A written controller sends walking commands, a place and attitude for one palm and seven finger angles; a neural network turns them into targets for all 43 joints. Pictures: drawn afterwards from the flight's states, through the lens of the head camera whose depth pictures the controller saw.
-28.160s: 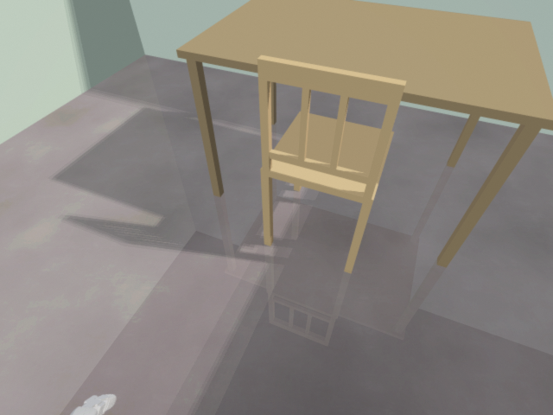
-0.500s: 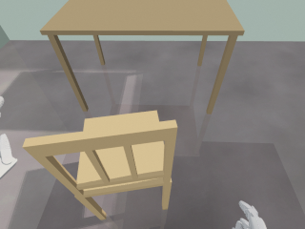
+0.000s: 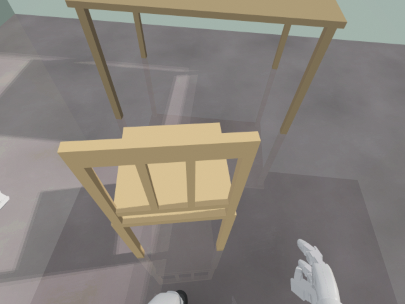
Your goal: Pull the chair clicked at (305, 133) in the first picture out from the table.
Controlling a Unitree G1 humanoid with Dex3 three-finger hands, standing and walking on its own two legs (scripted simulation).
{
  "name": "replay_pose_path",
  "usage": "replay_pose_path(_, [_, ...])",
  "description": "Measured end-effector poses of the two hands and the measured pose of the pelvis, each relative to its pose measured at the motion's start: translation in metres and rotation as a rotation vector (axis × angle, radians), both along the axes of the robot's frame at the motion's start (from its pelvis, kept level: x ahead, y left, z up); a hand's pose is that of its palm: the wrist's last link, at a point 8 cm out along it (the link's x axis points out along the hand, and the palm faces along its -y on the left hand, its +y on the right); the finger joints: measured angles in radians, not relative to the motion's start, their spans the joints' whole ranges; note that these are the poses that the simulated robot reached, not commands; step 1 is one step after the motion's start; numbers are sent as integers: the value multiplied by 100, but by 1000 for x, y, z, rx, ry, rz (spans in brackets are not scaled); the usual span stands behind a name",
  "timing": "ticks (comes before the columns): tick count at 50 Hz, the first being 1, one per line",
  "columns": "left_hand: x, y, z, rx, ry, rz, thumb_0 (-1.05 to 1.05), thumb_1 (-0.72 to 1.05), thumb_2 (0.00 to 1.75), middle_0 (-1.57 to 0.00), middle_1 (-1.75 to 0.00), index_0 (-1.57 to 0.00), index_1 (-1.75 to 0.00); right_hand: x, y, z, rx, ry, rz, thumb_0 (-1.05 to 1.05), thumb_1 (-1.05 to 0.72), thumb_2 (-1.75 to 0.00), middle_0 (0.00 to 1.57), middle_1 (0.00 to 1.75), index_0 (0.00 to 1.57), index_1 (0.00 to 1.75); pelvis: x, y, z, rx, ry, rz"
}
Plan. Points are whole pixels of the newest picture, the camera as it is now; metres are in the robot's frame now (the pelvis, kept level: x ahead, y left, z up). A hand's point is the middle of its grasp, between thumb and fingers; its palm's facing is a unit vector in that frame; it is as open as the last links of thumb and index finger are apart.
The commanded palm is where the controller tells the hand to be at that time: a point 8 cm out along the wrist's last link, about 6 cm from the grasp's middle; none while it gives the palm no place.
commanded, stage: step back with the hand held close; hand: left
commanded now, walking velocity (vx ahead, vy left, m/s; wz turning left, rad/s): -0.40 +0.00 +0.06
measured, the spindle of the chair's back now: (148, 187) +0.38 +0.19 -0.10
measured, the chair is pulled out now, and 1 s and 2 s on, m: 0.64 0.64 0.64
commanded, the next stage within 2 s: stop stepping back and stand still in 0.34 s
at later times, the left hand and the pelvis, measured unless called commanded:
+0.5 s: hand out of the picture +0.07 +0.27 +0.16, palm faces +0.40 -0.80 -0.44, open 7.4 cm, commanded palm +0.00 +0.30 +0.18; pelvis -0.14 +0.00 +0.00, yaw +1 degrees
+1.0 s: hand out of the picture -0.09 +0.26 +0.18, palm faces +0.47 -0.76 -0.45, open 7.5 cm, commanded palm -0.15 +0.31 +0.18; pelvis -0.26 +0.00 +0.00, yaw +5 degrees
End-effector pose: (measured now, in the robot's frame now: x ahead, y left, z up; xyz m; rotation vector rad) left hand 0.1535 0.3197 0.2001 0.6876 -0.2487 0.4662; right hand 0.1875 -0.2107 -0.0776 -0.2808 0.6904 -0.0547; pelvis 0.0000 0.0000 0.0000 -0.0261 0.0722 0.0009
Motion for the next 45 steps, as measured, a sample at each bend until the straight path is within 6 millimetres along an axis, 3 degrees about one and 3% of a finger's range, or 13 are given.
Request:
replay_pose_path(6, [-3,-41,-24,-93,131,-151,1,89,90,-20,-30,-20,-30,-18,-10,-5,35,-5,-30,1,-90,-90,21,30,20,30,-34,-6,1,-18,-42,-21])
replay_pose_path(10, [-27,-57,-16,-61,110,-259,1,88,90,-21,-30,-21,-30,-43,-25,5,19,-34,-94,1,-90,-90,21,30,20,30,-48,-11,-3,-29,-72,-9])
replay_pose_path(13, [-48,-48,-1,-22,27,-267,1,88,90,-22,-30,-22,-30,-65,-36,14,-22,-38,-142,1,-90,-90,21,30,20,30,-53,-7,-3,-19,-87,-1])
replay_pose_path(16, [-65,-25,7,-4,-56,-210,1,88,90,-22,-30,-22,-30,-84,-41,20,-73,-42,-168,1,-90,-90,21,30,20,30,-62,1,-4,-13,-83,8])
replay_pose_path(21, [-89,5,-11,-81,-43,-97,1,88,90,-21,-30,-21,-30,-116,-32,26,-83,-58,-123,1,-90,-90,20,30,20,30,-104,4,0,-9,-90,-1])
replay_pose_path(24, [-111,-2,-23,-135,-13,-105,1,89,90,-20,-30,-21,-30,-139,-22,24,-60,-62,-85,1,-90,-90,20,30,20,30,-129,3,-1,-24,-87,11])
replay_pose_path(28, [-158,-26,-26,-130,36,-155,2,89,90,-20,-30,-21,-30,-171,-12,16,-15,-43,-45,1,-90,-90,21,30,20,30,-159,-5,-6,-9,-67,35])
replay_pose_path(32, [-210,-35,-6,-80,19,-174,2,88,90,-21,-30,-21,-30,-208,-7,4,0,29,-29,1,-90,-90,21,30,20,30,-189,-6,-5,-25,-105,80])
replay_pose_path(35, [-239,-21,6,-62,-64,-115,1,88,90,-22,-30,-22,-30,-235,-6,4,9,74,-65,1,-90,-90,21,30,20,30,-196,-3,-2,5,-88,62])
replay_pose_path(37, [-249,-3,2,-77,-115,-44,1,88,90,-21,-30,-22,-30,-248,-6,4,0,63,-72,1,-90,-90,21,30,20,30,-203,0,-4,9,-73,74])
replay_pose_path(41, [-260,26,-24,-181,-139,88,1,88,90,-21,-30,-21,-30,-266,-3,-4,-7,21,-71,1,-90,-90,21,30,20,30,-229,10,-12,38,-96,89])
replay_pose_path(45, [-270,13,-32,-218,-57,64,1,89,90,-20,-30,-20,-30,-289,5,0,47,-17,-72,1,-90,-90,21,30,20,30,-248,10,-5,37,-115,88])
